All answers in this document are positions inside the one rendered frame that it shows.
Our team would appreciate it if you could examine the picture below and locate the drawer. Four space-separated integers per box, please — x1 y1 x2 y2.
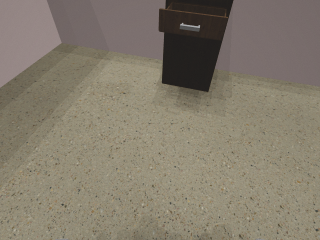
158 2 228 41

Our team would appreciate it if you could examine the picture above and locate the handle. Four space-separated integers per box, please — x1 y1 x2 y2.
179 23 200 32

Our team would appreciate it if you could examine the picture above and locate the cabinet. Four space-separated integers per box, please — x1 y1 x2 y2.
162 0 234 92

